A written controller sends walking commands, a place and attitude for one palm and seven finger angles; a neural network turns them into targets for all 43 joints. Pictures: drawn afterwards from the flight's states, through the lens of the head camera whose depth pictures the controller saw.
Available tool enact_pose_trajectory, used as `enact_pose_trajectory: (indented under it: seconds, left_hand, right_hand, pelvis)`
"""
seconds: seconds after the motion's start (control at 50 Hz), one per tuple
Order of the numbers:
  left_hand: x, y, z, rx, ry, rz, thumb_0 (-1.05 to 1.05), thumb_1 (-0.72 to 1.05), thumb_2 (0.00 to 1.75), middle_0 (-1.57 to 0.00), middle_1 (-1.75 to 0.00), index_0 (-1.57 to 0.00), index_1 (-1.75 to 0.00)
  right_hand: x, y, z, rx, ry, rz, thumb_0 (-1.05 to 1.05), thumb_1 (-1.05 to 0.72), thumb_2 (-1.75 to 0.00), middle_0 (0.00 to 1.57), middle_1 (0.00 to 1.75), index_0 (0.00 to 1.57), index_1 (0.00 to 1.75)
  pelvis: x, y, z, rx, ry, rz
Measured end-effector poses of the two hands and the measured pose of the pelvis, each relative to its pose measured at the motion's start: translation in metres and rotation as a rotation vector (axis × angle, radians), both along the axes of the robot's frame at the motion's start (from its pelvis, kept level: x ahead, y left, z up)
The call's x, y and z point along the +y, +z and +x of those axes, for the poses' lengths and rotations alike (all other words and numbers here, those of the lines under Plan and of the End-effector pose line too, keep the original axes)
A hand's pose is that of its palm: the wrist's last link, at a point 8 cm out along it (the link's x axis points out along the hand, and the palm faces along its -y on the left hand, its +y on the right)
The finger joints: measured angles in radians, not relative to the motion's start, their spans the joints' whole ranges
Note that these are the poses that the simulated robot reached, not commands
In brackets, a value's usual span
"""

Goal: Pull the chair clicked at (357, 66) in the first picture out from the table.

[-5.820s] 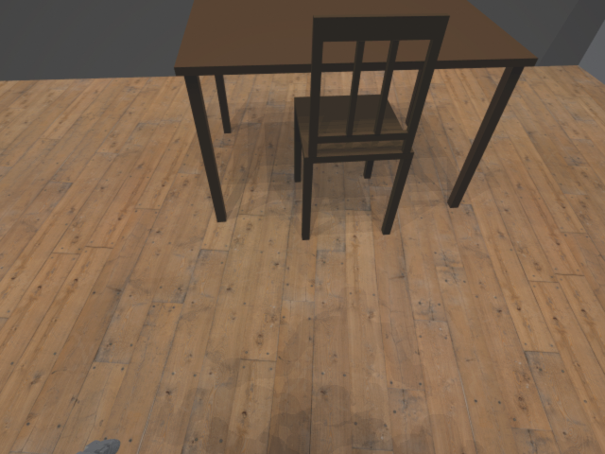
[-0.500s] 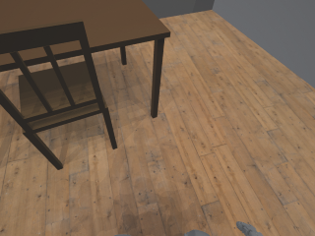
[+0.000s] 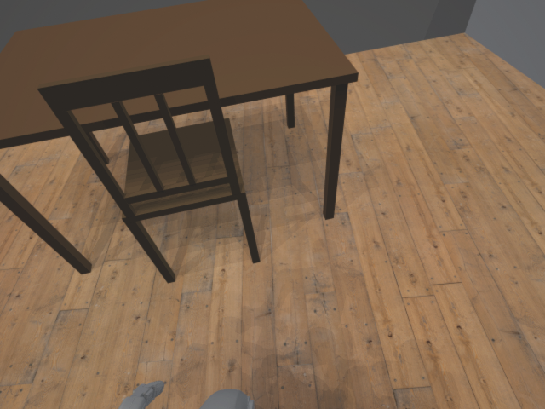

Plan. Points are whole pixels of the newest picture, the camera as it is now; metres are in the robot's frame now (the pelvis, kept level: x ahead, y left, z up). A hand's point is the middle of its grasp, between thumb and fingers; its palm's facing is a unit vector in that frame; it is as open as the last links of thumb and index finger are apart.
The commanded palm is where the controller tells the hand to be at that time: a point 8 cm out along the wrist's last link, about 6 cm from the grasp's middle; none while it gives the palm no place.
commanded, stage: turn to face it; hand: left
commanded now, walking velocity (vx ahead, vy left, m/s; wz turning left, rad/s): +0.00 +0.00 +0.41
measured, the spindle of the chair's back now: (140, 150) +0.74 +0.38 -0.08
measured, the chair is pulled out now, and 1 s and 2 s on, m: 0.00 0.00 0.00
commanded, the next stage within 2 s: take the last steps up to it in 0.34 s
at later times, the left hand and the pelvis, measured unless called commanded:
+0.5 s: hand out of the picture -0.05 +0.26 -0.17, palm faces +0.26 -0.93 -0.25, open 7.4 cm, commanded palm none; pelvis -0.02 +0.05 +0.00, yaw +11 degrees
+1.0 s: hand out of the picture -0.04 +0.16 -0.15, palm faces +0.34 -0.92 -0.18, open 7.4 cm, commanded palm none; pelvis +0.07 +0.03 +0.01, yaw +15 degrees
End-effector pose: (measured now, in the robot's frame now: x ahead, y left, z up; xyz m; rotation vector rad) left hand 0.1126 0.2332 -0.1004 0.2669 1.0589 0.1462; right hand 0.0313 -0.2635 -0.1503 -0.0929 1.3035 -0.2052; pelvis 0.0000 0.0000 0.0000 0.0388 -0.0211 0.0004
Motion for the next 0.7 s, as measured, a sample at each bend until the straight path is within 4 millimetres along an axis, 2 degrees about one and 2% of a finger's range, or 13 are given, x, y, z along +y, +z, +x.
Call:
enact_pose_trajectory:
  seconds: [0.08, 0.16, 0.28, 0.32, 0.36, 0.44, 0.56, 0.62, 0.7]
  left_hand:
    - [0.004, -0.006, -0.033, 0.048, 0.067, -0.014, 0.0, 0.9, 0.9, -0.21, -0.3, -0.2, -0.3]
    - [0.018, -0.016, -0.075, 0.118, 0.143, -0.026, 0.0, 0.9, 0.9, -0.21, -0.3, -0.2, -0.3]
    - [0.053, -0.046, -0.144, 0.234, 0.274, -0.054, 0.0, 0.9, 0.9, -0.21, -0.3, -0.2, -0.3]
    - [0.064, -0.053, -0.162, 0.275, 0.305, -0.057, 0.01, 0.9, 0.9, -0.21, -0.3, -0.2, -0.3]
    - [0.07, -0.053, -0.173, 0.305, 0.327, -0.058, 0.01, 0.91, 0.9, -0.21, -0.3, -0.2, -0.3]
    - [0.075, -0.045, -0.179, 0.294, 0.349, -0.07, 0.01, 0.91, 0.9, -0.2, -0.3, -0.2, -0.3]
    - [0.067, -0.034, -0.169, 0.243, 0.341, -0.077, 0.01, 0.91, 0.9, -0.2, -0.3, -0.2, -0.3]
    - [0.056, -0.031, -0.157, 0.219, 0.321, -0.082, 0.01, 0.91, 0.9, -0.2, -0.3, -0.2, -0.3]
    - [0.037, -0.029, -0.138, 0.174, 0.303, -0.081, 0.01, 0.91, 0.9, -0.2, -0.3, -0.2, -0.3]
  right_hand:
    - [0.0, 0.006, 0.018, -0.002, 0.066, -0.009, 0.01, -0.91, -0.9, 0.19, 0.3, 0.2, 0.3]
    - [0.012, 0.012, 0.047, -0.027, 0.145, -0.027, 0.01, -0.91, -0.9, 0.19, 0.3, 0.2, 0.3]
    - [0.05, 0.02, 0.096, -0.138, 0.275, -0.073, 0.01, -0.91, -0.9, 0.19, 0.3, 0.2, 0.3]
    - [0.063, 0.025, 0.105, -0.171, 0.307, -0.081, 0.01, -0.91, -0.9, 0.19, 0.3, 0.2, 0.3]
    - [0.074, 0.031, 0.108, -0.19, 0.327, -0.085, 0.01, -0.91, -0.9, 0.19, 0.3, 0.2, 0.3]
    - [0.09, 0.037, 0.105, -0.187, 0.348, -0.074, 0.01, -0.91, -0.9, 0.2, 0.3, 0.21, 0.3]
    - [0.1, 0.03, 0.086, -0.156, 0.343, -0.022, 0.01, -0.9, -0.9, 0.2, 0.3, 0.21, 0.3]
    - [0.096, 0.021, 0.069, -0.12, 0.319, 0.004, 0.01, -0.91, -0.9, 0.2, 0.3, 0.21, 0.3]
    - [0.075, 0.003, 0.046, -0.041, 0.281, 0.019, 0.0, -0.92, -0.9, 0.2, 0.3, 0.21, 0.3]
  pelvis:
    - [-0.001, 0.003, -0.002, -0.002, 0.046, 0.008]
    - [0.006, 0.002, -0.006, 0.001, 0.081, 0.003]
    - [0.03, -0.012, -0.012, 0.008, 0.135, -0.039]
    - [0.035, -0.014, -0.015, 0.002, 0.142, -0.03]
    - [0.039, -0.011, -0.017, -0.003, 0.148, -0.035]
    - [0.045, -0.002, -0.021, -0.005, 0.171, -0.046]
    - [0.045, 0.003, -0.022, -0.001, 0.196, -0.044]
    - [0.04, 0.003, -0.017, 0.003, 0.207, -0.037]
    - [0.029, -0.003, -0.006, 0.006, 0.222, -0.017]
